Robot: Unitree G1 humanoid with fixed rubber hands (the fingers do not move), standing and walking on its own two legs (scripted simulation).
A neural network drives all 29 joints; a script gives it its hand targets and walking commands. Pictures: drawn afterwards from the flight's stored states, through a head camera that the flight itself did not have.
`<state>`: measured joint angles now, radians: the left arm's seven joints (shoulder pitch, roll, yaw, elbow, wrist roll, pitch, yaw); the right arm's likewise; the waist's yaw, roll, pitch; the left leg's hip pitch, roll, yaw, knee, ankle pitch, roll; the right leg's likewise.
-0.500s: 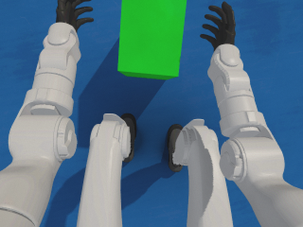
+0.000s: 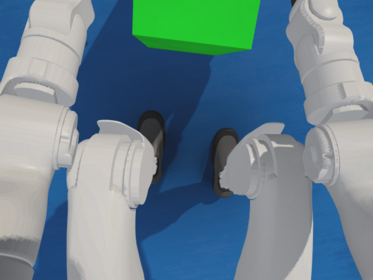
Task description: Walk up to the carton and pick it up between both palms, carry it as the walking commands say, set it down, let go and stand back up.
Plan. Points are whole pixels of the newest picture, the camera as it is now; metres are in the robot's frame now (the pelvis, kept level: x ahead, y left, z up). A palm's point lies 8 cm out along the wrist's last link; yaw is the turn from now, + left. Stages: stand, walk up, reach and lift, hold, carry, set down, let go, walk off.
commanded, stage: reach and lift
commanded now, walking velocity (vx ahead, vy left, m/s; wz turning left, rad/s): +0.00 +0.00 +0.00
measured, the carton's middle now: out of the picture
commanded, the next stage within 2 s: none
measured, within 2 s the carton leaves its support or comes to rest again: leaves its support in 1.44 s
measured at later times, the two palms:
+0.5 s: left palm out of the picture +0.53 +0.19 -0.20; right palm out of the picture +0.54 -0.11 -0.18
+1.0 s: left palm out of the picture +0.54 +0.16 -0.18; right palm out of the picture +0.52 -0.10 -0.18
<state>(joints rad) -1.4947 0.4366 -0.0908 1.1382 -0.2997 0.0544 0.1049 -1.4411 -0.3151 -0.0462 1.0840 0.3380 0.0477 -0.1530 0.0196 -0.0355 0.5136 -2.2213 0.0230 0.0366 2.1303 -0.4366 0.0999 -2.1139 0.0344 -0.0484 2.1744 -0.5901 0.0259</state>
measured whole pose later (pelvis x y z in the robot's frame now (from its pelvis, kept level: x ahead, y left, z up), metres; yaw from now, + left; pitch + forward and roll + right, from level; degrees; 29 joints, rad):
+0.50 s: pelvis +0.01 -0.01 -0.01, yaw -1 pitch +32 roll -4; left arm -1.47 0.40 -0.07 1.24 -0.25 0.03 0.06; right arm -1.44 -0.22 -0.03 1.16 0.28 0.02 -0.16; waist 0.02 -0.04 0.44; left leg -2.26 0.03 0.01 2.16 -0.47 0.07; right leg -2.16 0.05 -0.07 2.20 -0.61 0.00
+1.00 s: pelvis +0.01 -0.01 +0.00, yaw +0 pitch +36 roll -4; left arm -1.48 0.29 -0.04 1.26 -0.19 -0.04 0.16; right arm -1.39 -0.14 -0.11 1.19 0.21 -0.04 -0.22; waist 0.01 -0.05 0.33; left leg -2.31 0.01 0.02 2.12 -0.45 0.07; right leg -2.21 0.06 -0.05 2.16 -0.59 0.02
